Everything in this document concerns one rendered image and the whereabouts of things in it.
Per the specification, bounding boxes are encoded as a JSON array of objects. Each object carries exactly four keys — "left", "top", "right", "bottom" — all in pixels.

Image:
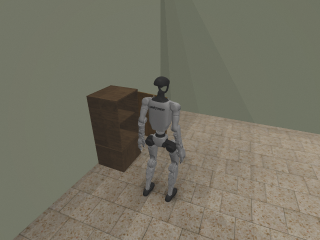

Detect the cupboard door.
[{"left": 137, "top": 91, "right": 167, "bottom": 136}]

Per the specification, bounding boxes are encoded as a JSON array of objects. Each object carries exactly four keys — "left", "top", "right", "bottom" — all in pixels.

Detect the robot left upper arm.
[{"left": 138, "top": 97, "right": 152, "bottom": 124}]

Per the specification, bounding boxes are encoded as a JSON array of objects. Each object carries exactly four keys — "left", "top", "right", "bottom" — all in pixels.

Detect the robot right upper arm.
[{"left": 169, "top": 101, "right": 181, "bottom": 132}]

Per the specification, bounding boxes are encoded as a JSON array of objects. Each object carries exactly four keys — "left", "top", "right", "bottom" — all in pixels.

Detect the right robot forearm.
[{"left": 173, "top": 125, "right": 184, "bottom": 151}]

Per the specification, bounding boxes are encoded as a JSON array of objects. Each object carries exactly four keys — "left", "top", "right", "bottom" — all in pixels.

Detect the left robot thigh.
[{"left": 145, "top": 134, "right": 158, "bottom": 168}]

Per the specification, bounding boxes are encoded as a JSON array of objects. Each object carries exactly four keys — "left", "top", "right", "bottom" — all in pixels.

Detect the right robot hand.
[{"left": 176, "top": 149, "right": 186, "bottom": 164}]

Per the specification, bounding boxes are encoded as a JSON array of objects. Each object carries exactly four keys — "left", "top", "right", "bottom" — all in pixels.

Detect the left robot hand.
[{"left": 137, "top": 137, "right": 146, "bottom": 151}]

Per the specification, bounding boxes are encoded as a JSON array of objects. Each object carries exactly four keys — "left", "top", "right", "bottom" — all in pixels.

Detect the robot right shin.
[{"left": 167, "top": 165, "right": 179, "bottom": 196}]

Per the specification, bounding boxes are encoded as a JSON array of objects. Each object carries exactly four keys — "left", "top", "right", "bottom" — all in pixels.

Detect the left robot forearm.
[{"left": 138, "top": 121, "right": 145, "bottom": 139}]

